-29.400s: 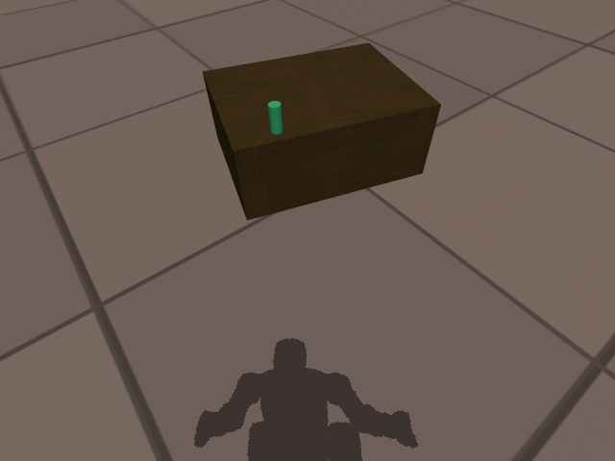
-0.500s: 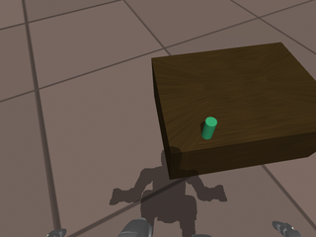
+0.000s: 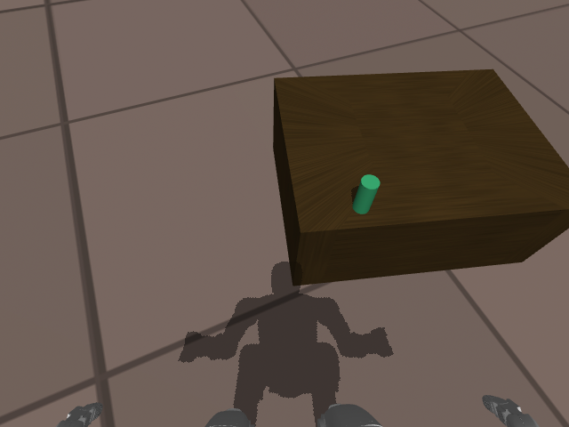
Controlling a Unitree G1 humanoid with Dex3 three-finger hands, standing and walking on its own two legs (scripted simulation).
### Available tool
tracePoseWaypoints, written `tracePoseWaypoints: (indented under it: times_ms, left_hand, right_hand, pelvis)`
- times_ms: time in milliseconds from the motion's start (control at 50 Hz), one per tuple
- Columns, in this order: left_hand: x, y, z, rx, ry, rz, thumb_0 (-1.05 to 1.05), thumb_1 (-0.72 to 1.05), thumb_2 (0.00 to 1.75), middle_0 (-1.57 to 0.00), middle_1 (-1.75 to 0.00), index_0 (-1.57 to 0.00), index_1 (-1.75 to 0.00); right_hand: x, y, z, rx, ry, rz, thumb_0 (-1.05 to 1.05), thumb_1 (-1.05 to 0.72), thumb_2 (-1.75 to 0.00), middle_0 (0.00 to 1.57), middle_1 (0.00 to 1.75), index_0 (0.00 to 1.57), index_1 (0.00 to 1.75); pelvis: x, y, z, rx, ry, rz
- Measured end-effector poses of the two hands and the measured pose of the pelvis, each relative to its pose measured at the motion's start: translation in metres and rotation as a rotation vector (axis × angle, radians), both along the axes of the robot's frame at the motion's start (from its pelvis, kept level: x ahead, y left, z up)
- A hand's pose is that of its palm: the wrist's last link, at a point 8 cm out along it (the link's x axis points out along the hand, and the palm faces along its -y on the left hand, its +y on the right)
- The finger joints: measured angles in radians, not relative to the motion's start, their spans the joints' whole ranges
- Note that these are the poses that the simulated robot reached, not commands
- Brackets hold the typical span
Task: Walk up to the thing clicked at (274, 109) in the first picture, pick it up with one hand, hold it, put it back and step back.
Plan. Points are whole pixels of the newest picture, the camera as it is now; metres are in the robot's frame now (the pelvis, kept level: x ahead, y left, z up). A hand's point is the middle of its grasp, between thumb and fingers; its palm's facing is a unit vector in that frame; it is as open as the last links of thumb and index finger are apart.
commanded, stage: step back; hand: right
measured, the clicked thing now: (365, 195) +0.71 -0.20 -0.31
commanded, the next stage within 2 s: none
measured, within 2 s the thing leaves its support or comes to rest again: neither
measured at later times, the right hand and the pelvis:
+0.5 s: hand out of the picture -0.05 -0.29 -0.15, palm faces -0.13 +0.91 -0.40, open 7.4 cm; pelvis -0.15 -0.03 -0.01, yaw +3 degrees
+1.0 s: hand out of the picture -0.22 -0.35 -0.17, palm faces -0.13 +0.92 -0.37, open 7.4 cm; pelvis -0.32 -0.08 -0.01, yaw +4 degrees
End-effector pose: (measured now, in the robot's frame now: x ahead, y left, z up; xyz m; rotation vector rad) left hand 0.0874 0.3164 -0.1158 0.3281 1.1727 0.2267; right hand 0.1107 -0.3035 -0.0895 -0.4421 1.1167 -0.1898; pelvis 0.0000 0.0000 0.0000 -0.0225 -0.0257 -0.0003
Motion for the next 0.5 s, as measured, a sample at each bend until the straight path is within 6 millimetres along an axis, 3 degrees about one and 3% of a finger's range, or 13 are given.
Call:
tracePoseWaypoints:
  times_ms: [120, 180, 320, 420, 500]
  left_hand:
    - [-0.048, -0.021, -0.005, 0.034, 0.036, -0.020, 0.01, 0.91, 0.89, -0.20, -0.30, -0.20, -0.30]
    - [-0.073, -0.034, 0.003, 0.029, 0.037, -0.018, 0.01, 0.91, 0.89, -0.20, -0.30, -0.20, -0.30]
    - [-0.103, -0.038, 0.018, 0.061, -0.009, -0.008, 0.01, 0.90, 0.89, -0.21, -0.30, -0.20, -0.30]
    - [-0.114, -0.027, 0.009, 0.060, -0.089, 0.000, 0.01, 0.90, 0.89, -0.20, -0.30, -0.20, -0.30]
    - [-0.136, -0.027, 0.004, 0.042, -0.082, 0.016, 0.01, 0.90, 0.89, -0.20, -0.30, -0.20, -0.30]
  right_hand:
    - [-0.021, -0.030, -0.018, 0.018, -0.058, -0.007, 0.00, -0.90, -0.89, 0.21, 0.30, 0.21, 0.30]
    - [-0.040, -0.038, -0.022, 0.033, -0.041, -0.037, 0.00, -0.90, -0.89, 0.21, 0.30, 0.21, 0.30]
    - [-0.092, -0.041, -0.024, 0.041, 0.014, -0.020, 0.00, -0.90, -0.89, 0.20, 0.30, 0.20, 0.30]
    - [-0.131, -0.035, -0.032, 0.020, 0.068, 0.018, 0.01, -0.90, -0.89, 0.20, 0.30, 0.20, 0.30]
    - [-0.162, -0.027, -0.026, 0.033, 0.079, 0.026, 0.01, -0.90, -0.89, 0.20, 0.30, 0.21, 0.30]
  pelvis:
    - [-0.039, -0.022, -0.015, -0.011, -0.012, -0.023]
    - [-0.055, -0.029, -0.011, 0.012, -0.013, -0.016]
    - [-0.092, -0.033, -0.004, 0.047, 0.001, 0.017]
    - [-0.126, -0.029, -0.015, 0.038, -0.004, 0.068]
    - [-0.153, -0.030, -0.011, 0.034, -0.024, 0.059]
